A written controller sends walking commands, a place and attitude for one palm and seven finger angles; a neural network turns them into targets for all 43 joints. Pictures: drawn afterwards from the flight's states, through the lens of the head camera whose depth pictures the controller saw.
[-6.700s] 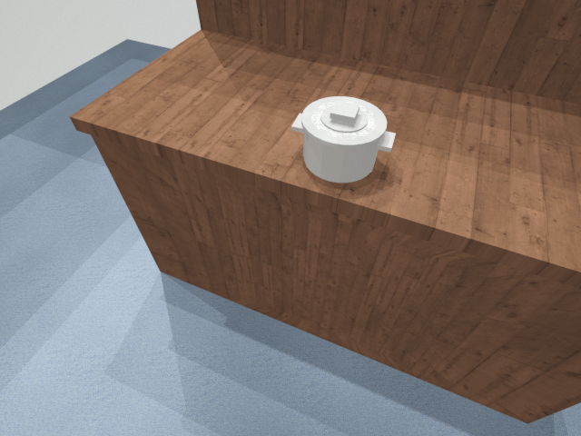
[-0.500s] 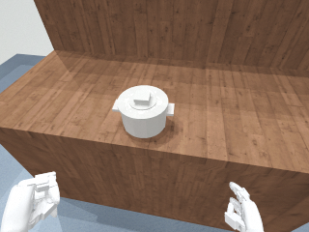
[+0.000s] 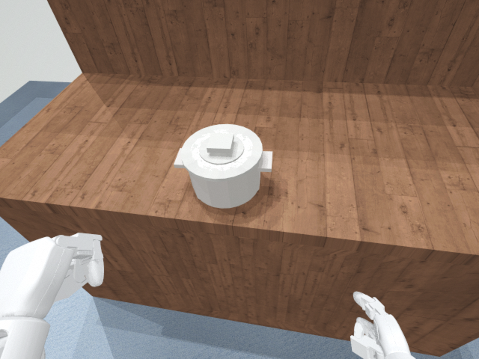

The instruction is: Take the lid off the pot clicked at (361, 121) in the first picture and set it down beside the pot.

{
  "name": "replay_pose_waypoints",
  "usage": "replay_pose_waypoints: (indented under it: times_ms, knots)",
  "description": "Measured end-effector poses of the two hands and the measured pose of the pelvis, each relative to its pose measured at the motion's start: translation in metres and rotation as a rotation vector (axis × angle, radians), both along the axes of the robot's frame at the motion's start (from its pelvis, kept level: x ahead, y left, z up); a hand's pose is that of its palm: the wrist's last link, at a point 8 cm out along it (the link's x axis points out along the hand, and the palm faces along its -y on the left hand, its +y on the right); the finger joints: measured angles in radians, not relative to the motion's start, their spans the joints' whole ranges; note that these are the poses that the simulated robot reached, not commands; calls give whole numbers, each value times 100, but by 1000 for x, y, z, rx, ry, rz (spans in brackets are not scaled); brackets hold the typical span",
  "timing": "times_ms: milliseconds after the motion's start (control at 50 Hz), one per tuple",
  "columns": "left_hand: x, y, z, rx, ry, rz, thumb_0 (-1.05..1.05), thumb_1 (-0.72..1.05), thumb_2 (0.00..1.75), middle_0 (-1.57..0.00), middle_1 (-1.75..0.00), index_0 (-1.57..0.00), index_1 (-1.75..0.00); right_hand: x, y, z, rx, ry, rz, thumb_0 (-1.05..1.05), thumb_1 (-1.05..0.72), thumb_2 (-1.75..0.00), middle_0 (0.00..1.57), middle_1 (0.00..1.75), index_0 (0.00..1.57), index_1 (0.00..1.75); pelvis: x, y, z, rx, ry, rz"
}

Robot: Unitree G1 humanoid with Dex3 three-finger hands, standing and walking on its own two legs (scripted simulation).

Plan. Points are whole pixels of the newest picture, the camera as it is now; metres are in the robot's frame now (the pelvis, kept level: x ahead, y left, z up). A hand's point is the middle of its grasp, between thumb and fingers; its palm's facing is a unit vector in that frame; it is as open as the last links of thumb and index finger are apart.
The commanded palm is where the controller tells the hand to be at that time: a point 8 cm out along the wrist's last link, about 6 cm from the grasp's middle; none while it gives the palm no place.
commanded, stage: reach forward and open the fingers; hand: left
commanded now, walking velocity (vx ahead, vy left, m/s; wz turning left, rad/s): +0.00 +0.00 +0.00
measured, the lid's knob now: (220, 142) +0.49 +0.11 +0.10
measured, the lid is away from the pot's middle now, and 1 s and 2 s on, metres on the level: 0.00 0.00 0.00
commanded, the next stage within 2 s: move the open hand above the knob in 0.94 s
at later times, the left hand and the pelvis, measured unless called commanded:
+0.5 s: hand (67, 256) +0.20 +0.27 +0.13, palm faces -0.21 -0.03 -0.98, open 6.0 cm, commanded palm +0.19 +0.26 +0.19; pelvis -0.02 +0.00 +0.01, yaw +2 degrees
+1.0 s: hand (68, 203) +0.26 +0.27 +0.17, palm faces -0.09 +0.02 -1.00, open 10.0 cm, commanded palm +0.23 +0.26 +0.23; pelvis -0.04 +0.01 +0.01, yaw +2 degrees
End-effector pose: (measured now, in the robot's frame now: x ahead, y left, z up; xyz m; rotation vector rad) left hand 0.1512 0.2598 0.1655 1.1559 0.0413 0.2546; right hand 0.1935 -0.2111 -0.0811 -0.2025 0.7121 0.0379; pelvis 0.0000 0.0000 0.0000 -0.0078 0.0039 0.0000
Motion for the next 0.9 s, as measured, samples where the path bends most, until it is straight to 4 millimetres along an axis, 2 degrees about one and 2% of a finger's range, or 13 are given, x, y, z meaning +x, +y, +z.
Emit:
replay_pose_waypoints:
  times_ms: [60,120,300,420,500,620,680,760,840,900]
  knots:
    - [5,0,0,207,116,-26,1,77,97,-126,-136,-126,-136,4,-3,-5,12,31,-7,1,-90,-90,20,30,20,30,-3,0,-1,1,14,-8]
    - [10,3,2,333,200,-48,1,69,102,-123,-127,-124,-127,7,-5,-7,24,42,-15,1,-90,-90,20,30,20,30,-4,-1,0,1,19,0]
    - [26,2,3,346,379,-147,0,42,118,-115,-98,-115,-98,11,-8,-4,36,15,-25,1,-90,-90,20,30,20,30,-7,-3,3,0,3,37]
    - [38,1,22,396,352,-221,0,24,127,-108,-77,-108,-77,1,-10,-1,26,21,-18,1,-90,-90,20,30,20,29,-14,-5,6,-2,-7,42]
    - [44,8,21,361,353,-207,0,13,131,-103,-63,-103,-63,-11,-11,-3,28,46,-22,1,-90,-90,20,30,20,30,-21,-4,6,-2,-10,42]
    - [53,-8,30,409,293,-296,0,-4,136,-96,-41,-96,-41,-27,-9,-7,19,69,-27,1,-90,-90,20,30,20,30,-28,0,7,0,-17,39]
    - [61,2,39,439,274,-267,0,-12,138,-92,-31,-92,-31,-33,-7,-9,29,80,-33,1,-90,-90,20,30,20,30,-30,1,6,2,-21,37]
    - [70,11,43,374,260,-200,0,-21,141,-88,-20,-89,-20,-37,-3,-9,51,73,-32,1,-90,-90,20,30,20,29,-34,4,6,3,-23,35]
    - [73,-5,37,376,281,-254,0,-26,143,-86,-13,-86,-14,-35,1,-7,58,52,-30,1,-90,-90,20,30,20,30,-35,8,6,5,-26,31]
    - [78,-10,43,450,276,-299,0,-28,144,-85,-11,-86,-11,-33,3,-6,47,43,-27,1,-90,-90,20,30,20,30,-35,8,5,6,-29,32]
